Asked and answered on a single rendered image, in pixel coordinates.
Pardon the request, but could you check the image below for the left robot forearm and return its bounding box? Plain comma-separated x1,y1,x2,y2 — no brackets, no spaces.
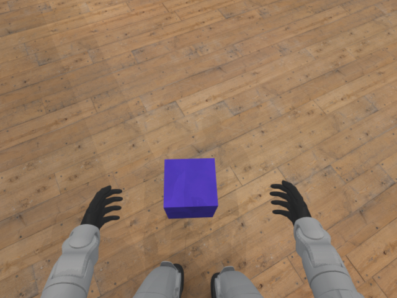
40,224,100,298

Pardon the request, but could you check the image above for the robot thigh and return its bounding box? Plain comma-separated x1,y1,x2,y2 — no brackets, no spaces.
215,271,264,298
133,266,181,298

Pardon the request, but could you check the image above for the robot right hand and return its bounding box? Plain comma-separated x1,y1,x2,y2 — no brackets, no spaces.
270,180,311,226

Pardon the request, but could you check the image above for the robot left hand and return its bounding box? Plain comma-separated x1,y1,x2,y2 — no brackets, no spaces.
81,186,123,230

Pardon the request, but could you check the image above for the right robot forearm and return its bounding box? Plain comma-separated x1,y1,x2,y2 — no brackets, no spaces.
293,217,365,298

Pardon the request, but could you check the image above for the left robot thigh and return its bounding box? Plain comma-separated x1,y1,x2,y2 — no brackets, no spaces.
133,266,181,298

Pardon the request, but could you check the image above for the carton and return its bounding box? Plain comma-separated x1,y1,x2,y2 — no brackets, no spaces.
164,158,218,219

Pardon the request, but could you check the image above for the right robot thigh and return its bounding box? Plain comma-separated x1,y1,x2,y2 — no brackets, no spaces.
215,271,264,298

